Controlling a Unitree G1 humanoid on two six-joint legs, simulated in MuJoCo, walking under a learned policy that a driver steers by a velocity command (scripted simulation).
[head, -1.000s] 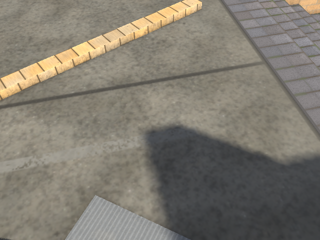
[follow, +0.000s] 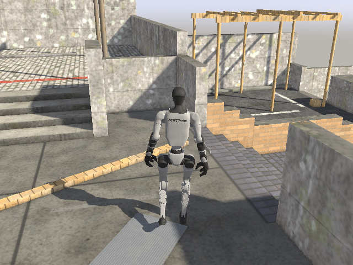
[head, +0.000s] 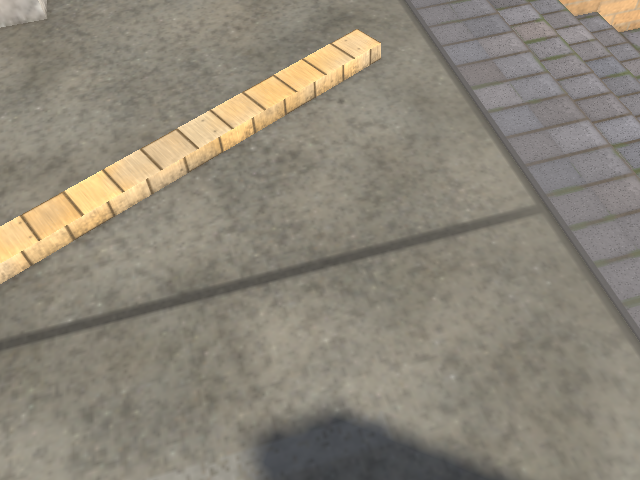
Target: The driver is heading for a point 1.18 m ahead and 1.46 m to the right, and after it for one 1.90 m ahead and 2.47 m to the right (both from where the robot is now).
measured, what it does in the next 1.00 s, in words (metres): steps on the spot, turning right: left foot, then right foot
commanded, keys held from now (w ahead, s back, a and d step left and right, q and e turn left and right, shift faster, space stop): e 1.00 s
